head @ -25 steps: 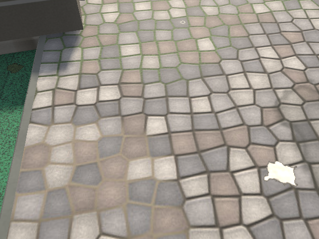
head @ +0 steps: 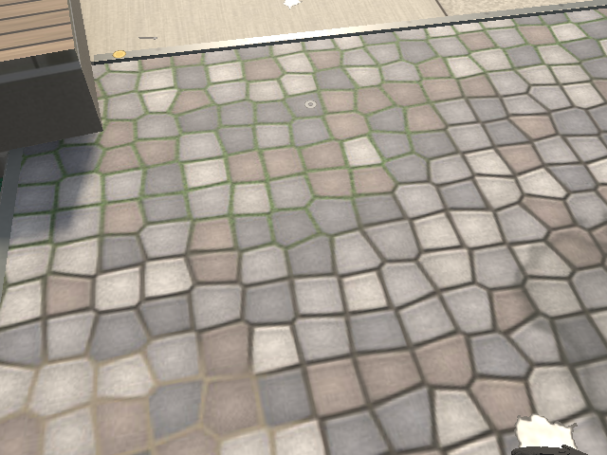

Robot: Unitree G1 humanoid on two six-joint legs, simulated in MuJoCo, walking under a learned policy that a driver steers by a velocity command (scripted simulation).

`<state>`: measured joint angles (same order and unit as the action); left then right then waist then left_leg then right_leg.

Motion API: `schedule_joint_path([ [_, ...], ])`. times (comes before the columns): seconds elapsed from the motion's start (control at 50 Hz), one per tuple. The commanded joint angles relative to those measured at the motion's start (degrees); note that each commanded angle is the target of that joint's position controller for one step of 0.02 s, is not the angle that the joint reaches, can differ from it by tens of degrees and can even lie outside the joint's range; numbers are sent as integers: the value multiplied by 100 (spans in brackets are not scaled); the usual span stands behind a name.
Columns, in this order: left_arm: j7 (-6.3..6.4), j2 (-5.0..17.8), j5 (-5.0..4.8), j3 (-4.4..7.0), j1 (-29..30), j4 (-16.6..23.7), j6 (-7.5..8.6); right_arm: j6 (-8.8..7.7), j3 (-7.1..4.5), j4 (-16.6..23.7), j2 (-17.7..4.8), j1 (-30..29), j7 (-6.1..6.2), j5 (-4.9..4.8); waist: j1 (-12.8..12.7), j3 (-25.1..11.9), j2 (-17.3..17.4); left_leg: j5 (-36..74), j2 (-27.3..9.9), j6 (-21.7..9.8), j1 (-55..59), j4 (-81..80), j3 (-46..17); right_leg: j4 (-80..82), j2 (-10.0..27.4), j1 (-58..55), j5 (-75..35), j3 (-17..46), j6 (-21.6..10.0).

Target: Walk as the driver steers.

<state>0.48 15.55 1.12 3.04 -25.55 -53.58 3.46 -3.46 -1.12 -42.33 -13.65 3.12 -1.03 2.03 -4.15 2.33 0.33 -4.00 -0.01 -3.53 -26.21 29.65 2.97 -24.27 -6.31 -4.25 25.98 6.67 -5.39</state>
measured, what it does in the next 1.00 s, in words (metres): walks ahead: right foot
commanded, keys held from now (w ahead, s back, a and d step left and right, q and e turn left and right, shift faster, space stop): w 0.48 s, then w+q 0.52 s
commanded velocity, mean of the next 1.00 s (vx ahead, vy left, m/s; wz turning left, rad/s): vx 0.50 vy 0.00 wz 0.15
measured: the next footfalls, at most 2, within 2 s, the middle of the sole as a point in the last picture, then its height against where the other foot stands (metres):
right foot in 0.52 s outside the picture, level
left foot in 1.08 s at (293, 355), level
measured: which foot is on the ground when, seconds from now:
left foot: down 0.00-0.54, up 0.56-1.00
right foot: down 0.00-0.00, up 0.02-0.50, down 0.52-1.00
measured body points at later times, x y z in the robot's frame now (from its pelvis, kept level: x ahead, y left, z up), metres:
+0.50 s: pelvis +0.26 +0.00 +0.01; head +0.29 -0.01 +0.46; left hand +0.47 +0.21 -0.09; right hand +0.20 -0.25 -0.13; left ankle +0.12 +0.10 -0.72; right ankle +0.39 -0.10 -0.71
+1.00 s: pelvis +0.51 -0.01 +0.01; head +0.55 -0.01 +0.46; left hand +0.42 +0.22 -0.13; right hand +0.73 -0.20 -0.11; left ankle +0.64 +0.12 -0.69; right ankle +0.39 -0.10 -0.72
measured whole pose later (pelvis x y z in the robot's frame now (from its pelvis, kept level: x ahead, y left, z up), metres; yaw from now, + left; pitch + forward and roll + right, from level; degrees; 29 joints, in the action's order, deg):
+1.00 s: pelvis +0.51 -0.01 +0.01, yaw +13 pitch +0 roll -1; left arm 1.5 11.5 1.1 1.9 -23.5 -56.7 5.2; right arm -0.2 -2.2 -48.0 -12.4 3.8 -3.4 1.9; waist -2.4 3.4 1.4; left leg -3.2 -2.9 -5.3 -33.5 38.4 6.4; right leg -13.1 -1.8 -6.5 20.3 -17.0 -1.8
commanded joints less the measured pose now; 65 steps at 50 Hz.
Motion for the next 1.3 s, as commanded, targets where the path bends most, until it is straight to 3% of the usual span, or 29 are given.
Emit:
schedule_joint_path([
  [0.02,-30,221,-213,33,-581,468,112,-73,-549,-311,-1813,2472,138,157,882,-1895,1617,-1267,-2430,-1317,4286,-1029,-4002,-4535,-169,3174,-212,-429,74],
  [0.04,0,664,-8,98,-341,376,86,-5,-464,-304,-1345,2073,63,-52,763,-1428,821,-1636,-2284,-1283,3775,-1410,-4492,-5021,83,3722,157,64,-21],
  [0.06,-33,653,5,110,84,445,80,-1,-373,-209,-960,1509,39,-107,598,-633,344,-1633,-2093,-1182,2991,-1448,-3465,-4964,377,3840,-338,62,-20],
  [0.08,-70,548,12,65,386,509,86,-31,-305,-212,-699,1253,19,-79,546,-313,66,-1094,-1797,-1046,2451,-1602,-2798,-4678,579,3753,-650,-14,0],
  [0.12,-140,436,95,38,430,521,-20,-99,-231,-367,-519,1210,51,-90,328,-143,365,-256,-1329,-777,1908,-1823,-1896,-4194,827,3417,-834,-162,101],
  [0.18,-213,302,129,-5,498,509,-132,-221,-253,-606,-620,1551,28,-155,261,-175,415,514,-1208,-846,1845,-2021,-1427,-3903,926,3459,-1038,-395,258],
  [0.3,-268,140,88,-130,1946,943,-131,-205,-253,-923,-641,2028,22,-175,534,179,353,826,-920,-775,2058,-2347,-782,-2244,1171,4065,-2157,-822,518],
  [0.42,-236,168,44,-173,2739,1182,-80,-177,-268,-1190,-746,2441,72,-128,726,247,400,1556,-1166,-690,2661,-2036,-667,-1027,956,3681,-2339,-1007,342],
  [0.48,-184,293,63,-106,2423,1118,-23,-137,-292,-1252,-844,2296,125,-97,481,115,423,2721,-1299,-573,2978,-1399,-621,-660,733,3054,-1740,-1055,81],
  [0.52,-88,533,158,36,919,620,96,-100,-257,-1266,-781,2223,122,-132,-156,-682,117,3064,-917,-393,2413,404,-396,-124,626,1006,-1815,-982,-187],
  [0.54,-5,1027,297,167,-131,472,145,-116,-175,-1033,-532,2184,110,-169,-494,-1482,-549,1105,-561,-281,1261,2139,-172,-12,2022,-474,-1281,493,-478],
  [0.56,-14,1482,245,289,-155,439,76,-91,-92,-996,-22,2921,109,-334,-111,-1989,-1755,-2738,408,-123,-555,3826,-40,736,3341,-1475,-823,2912,-1109],
  [0.58,-38,1007,63,212,303,524,20,-16,-267,-1104,-733,2444,161,-165,-75,-1312,-588,-2410,28,-208,-937,4145,-639,917,3016,-759,-280,2665,-912],
  [0.6,-51,635,35,101,863,601,39,-33,-289,-1012,-676,2077,110,-176,121,-574,-421,-1829,-193,-225,-929,3973,-699,1107,2757,52,-458,1757,-727],
  [0.62,-71,386,46,42,1105,596,86,-26,-261,-1021,-517,1962,82,-189,250,-259,-340,-1481,-367,-195,-724,3737,-665,1343,2499,610,-1012,1115,-551],
  [0.66,-21,209,14,-9,1161,494,173,119,-261,-1102,-378,2048,4,-57,469,-68,-524,-1210,-511,-78,-363,3489,-611,1558,2134,1146,-1684,221,-271],
  [0.74,3,328,-50,40,809,308,332,280,-278,-934,-240,1580,-107,-47,539,27,-396,-637,-579,51,-839,3390,-490,1718,2052,1066,-2614,-584,-237],
  [0.86,43,272,-24,20,414,86,310,273,-195,-499,-115,399,-199,-55,364,321,-371,411,-515,132,-1229,1924,-111,1698,1858,815,-3437,-1485,-137],
  [0.96,124,414,-2,47,-31,-142,228,256,-122,-161,-111,-327,-255,-10,187,409,-384,207,-294,-171,-1002,852,434,1337,2089,30,-4595,-1911,-86],
  [1.02,186,628,25,100,88,-149,133,269,-192,-210,-261,52,-207,8,459,75,-602,-640,170,-531,-276,701,714,319,2180,-363,-6895,-2164,-45],
  [1.06,176,797,40,155,183,-94,20,222,-328,-468,-487,1009,-144,16,864,-502,-615,-1130,527,-846,845,398,691,-1337,2215,-200,-7159,-2190,-72],
  [1.08,140,812,17,163,320,3,-4,175,-466,-728,-750,1881,-74,78,1313,-930,-289,-1018,408,-1093,2128,-161,254,-2807,2093,621,-6007,-2253,87],
  [1.1,76,247,-20,48,184,286,25,180,-650,-757,-1399,2141,16,105,1146,-1412,723,-1236,-1187,-1628,3690,-290,-1974,-4761,1480,2570,-1889,-2207,339],
  [1.12,-11,364,-55,87,511,694,90,247,-713,-630,-1725,2036,5,-53,1017,-1756,1036,-1079,-2047,-2383,4415,-1267,-4775,-6073,356,4280,628,-1100,542],
  [1.14,-38,498,1,95,1163,799,160,293,-670,-683,-1511,1861,51,-142,1054,-950,212,-961,-1889,-2118,3941,-1450,-3846,-5926,856,4903,-6,-478,480],
  [1.16,-55,459,-61,68,1190,834,240,279,-595,-682,-1210,1567,84,-177,830,-387,8,-494,-1712,-1862,3131,-1549,-3164,-5397,1077,4740,-551,-507,461],
  [1.18,-38,442,-43,80,1059,727,241,242,-530,-656,-962,1282,99,-162,529,-75,-295,185,-1368,-1562,2495,-1623,-2610,-4855,1249,4355,-755,-513,488],
  [1.22,-54,365,147,67,821,677,29,131,-446,-605,-761,1066,128,-219,242,-133,-167,1049,-906,-1354,1881,-1673,-1913,-4319,1361,3671,-845,-495,656],
  [1.3,-146,204,152,29,1128,823,-177,-33,-448,-712,-891,1490,90,-210,282,-143,61,1627,-644,-1206,1766,-1847,-1450,-3502,1358,3821,-1421,-752,825],
])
